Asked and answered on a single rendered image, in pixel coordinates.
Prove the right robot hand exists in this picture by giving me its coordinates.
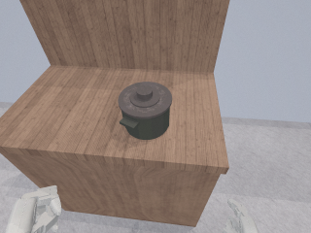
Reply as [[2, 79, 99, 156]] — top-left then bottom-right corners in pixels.
[[223, 198, 259, 233]]

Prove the pot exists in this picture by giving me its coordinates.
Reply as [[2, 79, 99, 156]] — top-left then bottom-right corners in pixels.
[[120, 108, 170, 140]]

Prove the left robot hand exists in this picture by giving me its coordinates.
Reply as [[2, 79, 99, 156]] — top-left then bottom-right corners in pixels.
[[5, 185, 62, 233]]

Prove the knob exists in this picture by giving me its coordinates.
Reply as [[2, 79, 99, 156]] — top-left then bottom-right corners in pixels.
[[136, 84, 153, 100]]

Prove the table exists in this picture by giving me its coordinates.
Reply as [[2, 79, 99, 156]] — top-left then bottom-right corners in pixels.
[[0, 0, 230, 227]]

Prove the lid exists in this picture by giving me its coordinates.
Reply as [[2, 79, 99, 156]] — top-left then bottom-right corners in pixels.
[[118, 82, 172, 119]]

